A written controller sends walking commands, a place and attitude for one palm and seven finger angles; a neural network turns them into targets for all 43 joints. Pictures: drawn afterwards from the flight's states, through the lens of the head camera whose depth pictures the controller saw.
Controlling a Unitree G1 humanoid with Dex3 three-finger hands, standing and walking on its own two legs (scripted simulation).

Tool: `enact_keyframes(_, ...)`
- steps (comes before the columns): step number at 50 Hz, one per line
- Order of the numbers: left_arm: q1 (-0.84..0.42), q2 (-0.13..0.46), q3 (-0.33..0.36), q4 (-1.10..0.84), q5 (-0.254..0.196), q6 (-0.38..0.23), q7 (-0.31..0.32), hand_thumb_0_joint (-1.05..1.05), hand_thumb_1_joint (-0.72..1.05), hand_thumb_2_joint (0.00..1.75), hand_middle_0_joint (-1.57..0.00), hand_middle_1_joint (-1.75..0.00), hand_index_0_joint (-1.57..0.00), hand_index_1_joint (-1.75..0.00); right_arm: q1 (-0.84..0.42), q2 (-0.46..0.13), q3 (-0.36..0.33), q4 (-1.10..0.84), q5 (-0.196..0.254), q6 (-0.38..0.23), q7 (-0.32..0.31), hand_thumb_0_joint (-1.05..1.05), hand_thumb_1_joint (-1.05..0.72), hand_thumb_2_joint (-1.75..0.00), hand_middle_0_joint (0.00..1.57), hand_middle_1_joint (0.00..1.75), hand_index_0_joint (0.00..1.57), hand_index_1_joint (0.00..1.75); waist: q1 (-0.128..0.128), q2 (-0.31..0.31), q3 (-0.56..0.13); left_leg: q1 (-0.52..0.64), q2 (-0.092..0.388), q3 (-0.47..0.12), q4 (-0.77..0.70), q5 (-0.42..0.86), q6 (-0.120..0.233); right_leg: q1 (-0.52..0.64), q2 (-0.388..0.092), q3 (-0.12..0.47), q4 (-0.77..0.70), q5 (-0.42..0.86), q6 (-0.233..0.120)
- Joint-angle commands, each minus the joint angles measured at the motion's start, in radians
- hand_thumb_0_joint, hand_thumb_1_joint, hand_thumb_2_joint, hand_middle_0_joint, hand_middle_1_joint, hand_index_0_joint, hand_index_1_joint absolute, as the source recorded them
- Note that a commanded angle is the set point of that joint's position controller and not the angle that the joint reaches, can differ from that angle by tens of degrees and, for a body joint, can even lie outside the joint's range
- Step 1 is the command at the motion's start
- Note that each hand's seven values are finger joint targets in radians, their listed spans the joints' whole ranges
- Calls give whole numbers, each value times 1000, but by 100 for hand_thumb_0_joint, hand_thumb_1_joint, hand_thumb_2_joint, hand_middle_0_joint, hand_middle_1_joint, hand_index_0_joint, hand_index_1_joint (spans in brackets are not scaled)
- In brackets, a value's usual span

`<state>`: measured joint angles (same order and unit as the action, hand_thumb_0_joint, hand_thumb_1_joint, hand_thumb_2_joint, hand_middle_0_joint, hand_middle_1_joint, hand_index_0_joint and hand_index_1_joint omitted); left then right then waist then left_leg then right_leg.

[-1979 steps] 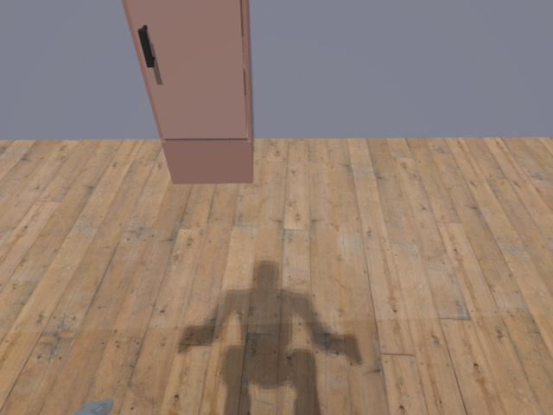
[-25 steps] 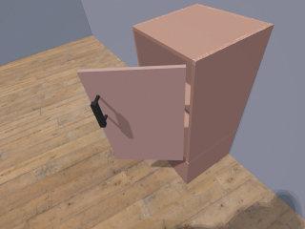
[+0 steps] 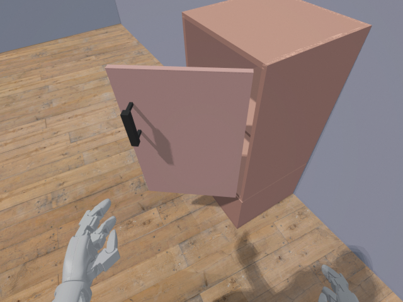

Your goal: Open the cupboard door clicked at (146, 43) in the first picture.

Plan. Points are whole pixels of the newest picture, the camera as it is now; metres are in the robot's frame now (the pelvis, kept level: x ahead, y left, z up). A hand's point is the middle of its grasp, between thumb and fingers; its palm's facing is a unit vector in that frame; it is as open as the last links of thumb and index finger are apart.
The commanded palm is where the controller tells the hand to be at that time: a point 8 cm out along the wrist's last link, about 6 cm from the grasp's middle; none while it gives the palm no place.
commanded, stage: raise the hand with hooked fingers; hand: left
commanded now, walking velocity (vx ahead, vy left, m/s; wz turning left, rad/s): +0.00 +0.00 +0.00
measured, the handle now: (133, 124) +0.60 +0.23 -0.02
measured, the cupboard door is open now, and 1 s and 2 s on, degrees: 52 52 52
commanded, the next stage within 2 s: move the hooked fingers beside the handle in 1.86 s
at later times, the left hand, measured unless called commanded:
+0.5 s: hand (91, 269) +0.20 +0.23 -0.03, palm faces -0.18 -0.98 -0.03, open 10.5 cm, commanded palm +0.17 +0.30 -0.03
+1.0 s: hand (64, 245) +0.24 +0.29 -0.02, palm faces -0.05 -1.00 -0.06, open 13.3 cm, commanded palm +0.22 +0.35 -0.01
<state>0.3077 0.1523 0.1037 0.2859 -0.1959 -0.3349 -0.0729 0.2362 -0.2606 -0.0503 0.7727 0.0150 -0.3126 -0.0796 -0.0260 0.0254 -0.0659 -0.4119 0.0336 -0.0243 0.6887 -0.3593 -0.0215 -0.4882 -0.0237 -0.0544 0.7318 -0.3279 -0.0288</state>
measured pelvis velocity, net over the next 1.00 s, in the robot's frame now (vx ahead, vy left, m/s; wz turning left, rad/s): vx -0.01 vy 0.06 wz -0.01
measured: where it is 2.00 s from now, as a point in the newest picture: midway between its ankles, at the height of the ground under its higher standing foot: outside the picture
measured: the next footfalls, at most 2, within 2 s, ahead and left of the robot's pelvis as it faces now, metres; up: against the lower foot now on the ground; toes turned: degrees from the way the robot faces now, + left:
none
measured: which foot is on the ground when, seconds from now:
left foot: down 0.00-1.00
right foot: down 0.00-1.00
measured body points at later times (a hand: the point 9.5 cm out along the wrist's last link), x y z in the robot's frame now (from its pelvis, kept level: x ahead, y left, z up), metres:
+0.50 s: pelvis -0.04 +0.07 -0.08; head +0.02 +0.09 +0.37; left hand +0.20 +0.28 -0.03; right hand +0.15 -0.13 -0.15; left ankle -0.01 +0.16 -0.72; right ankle +0.03 -0.09 -0.72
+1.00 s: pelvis -0.01 +0.06 -0.06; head +0.06 +0.10 +0.38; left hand +0.24 +0.35 -0.01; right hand +0.17 -0.18 -0.11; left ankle -0.01 +0.16 -0.72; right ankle +0.03 -0.09 -0.72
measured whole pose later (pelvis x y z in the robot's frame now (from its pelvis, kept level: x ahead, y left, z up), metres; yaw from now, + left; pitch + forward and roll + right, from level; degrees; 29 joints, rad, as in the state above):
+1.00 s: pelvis -0.01 +0.06 -0.06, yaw +0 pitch +15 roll -4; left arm 0.25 0.35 0.31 0.07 -0.31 -0.31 -0.39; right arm 0.24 -0.25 0.02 0.49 0.03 -0.22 -0.05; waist -0.03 -0.01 -0.13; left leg -0.87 0.02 -0.04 1.17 -0.56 0.02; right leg -0.87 -0.04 -0.05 1.05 -0.44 0.04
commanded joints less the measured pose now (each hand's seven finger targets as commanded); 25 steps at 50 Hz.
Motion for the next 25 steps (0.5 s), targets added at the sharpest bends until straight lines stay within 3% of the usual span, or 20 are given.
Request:
enact_keyframes(1, 310, 93, 137, 79, -52, -252, -229, 0, 60, 77, -22, -50, -22, -50, -87, -96, -60, -254, -2, -64, 55, 0, -90, -90, 20, 30, 20, 30, 119, -193, -87, -278, -83, 43, 142, 84, 14, 16, -29, 99, 35, 42, 23)
enact_keyframes(3, 194, 115, 109, -45, -70, -356, -351, 0, 55, 75, -22, -53, -22, -53, -123, -104, -55, -309, -4, -64, 77, 0, -90, -90, 20, 30, 20, 30, 93, -71, -167, -332, -90, 58, 238, 93, 13, -41, -35, 106, 132, 116, 7)
enact_keyframes(6, 93, 177, 155, -145, -105, -330, -390, 0, 48, 72, -23, -57, -23, -57, -138, -111, -59, -391, 4, -35, 70, 0, -90, -90, 20, 30, 20, 30, 88, -76, -212, -418, -90, 72, 317, 8, 32, -121, -36, 150, 154, -76, 8)
enact_keyframes(8, -7, 164, 132, -273, -121, -296, -366, 0, 43, 70, -23, -60, -23, -60, -144, -113, -50, -448, 12, -24, 58, 0, -90, -90, 20, 30, 20, 30, 59, -44, -207, -422, -82, 66, 325, -75, 41, -207, -19, 131, 154, -240, 11)
enact_keyframes(9, -55, 169, 129, -349, -125, -292, -343, 0, 41, 69, -24, -62, -24, -62, -129, -109, -44, -454, 12, -21, 52, 0, -90, -90, 20, 30, 20, 30, 47, 11, -212, -412, -76, 60, 329, -96, 43, -231, -14, 126, 161, -271, 10)
enact_keyframes(11, -189, 183, 95, -515, -116, -294, -295, 0, 36, 67, -24, -64, -24, -64, -96, -118, -25, -448, 2, -9, 40, 0, -90, -90, 20, 30, 20, 30, 3, 60, -210, -381, -54, 17, 322, -120, 50, -303, 17, 70, 233, -234, 2)
enact_keyframes(12, -184, 197, 98, -565, -93, -289, -274, 0, 34, 66, -24, -66, -24, -66, -75, -117, -24, -444, 1, -3, 35, 0, -90, -90, 20, 30, 20, 30, 7, 89, -248, -361, -46, 6, 314, -111, 51, -299, 20, 56, 248, -204, -3)
enact_keyframes(13, -172, 164, 54, -601, -72, -285, -259, 0, 32, 65, -24, -68, -24, -68, -66, -113, -17, -440, 0, -4, 30, 0, -90, -90, 20, 30, 20, 30, -8, 102, -262, -335, -42, -7, 310, -90, 53, -312, 25, 31, 269, -157, -4)
enact_keyframes(14, -156, 168, 43, -620, -54, -276, -246, 0, 29, 64, -24, -69, -24, -69, -53, -116, -16, -427, -3, -3, 27, 0, -90, -90, 20, 30, 20, 30, -14, 119, -274, -319, -37, -19, 310, -59, 52, -330, 29, 14, 288, -117, -5)
enact_keyframes(16, -162, 165, 17, -593, -38, -233, -244, 0, 25, 62, -25, -72, -25, -72, -54, -125, -2, -410, -4, 4, 23, 0, -90, -90, 20, 30, 20, 30, -29, 120, -250, -331, -30, -51, 310, -62, 45, -363, 39, -9, 315, -108, -6)
enact_keyframes(19, -78, 159, 5, -517, -16, -132, -256, 0, 18, 59, -25, -76, -25, -76, -57, -128, 3, -407, 7, 13, 26, 0, -90, -90, 20, 30, 20, 30, -19, 96, -245, -348, -29, -82, 270, -106, 32, -370, 36, -34, 309, -126, 2)
enact_keyframes(22, -2, 189, 64, -435, -27, 5, -265, 0, 11, 56, -26, -81, -26, -81, -80, -131, 9, -429, 21, 42, 27, 0, -90, -90, 20, 30, 20, 30, 18, 41, -234, -379, -33, -98, 210, -153, 20, -330, 38, -54, 295, -145, 4)
enact_keyframes(25, 4, 223, 140, -486, -58, 71, -233, 0, 4, 53, -26, -86, -26, -86, -101, -121, 13, -457, 25, 59, 20, 0, -90, -90, 20, 30, 20, 30, 48, 6, -264, -371, -36, -97, 166, -168, 15, -271, 33, -59, 271, -153, 5)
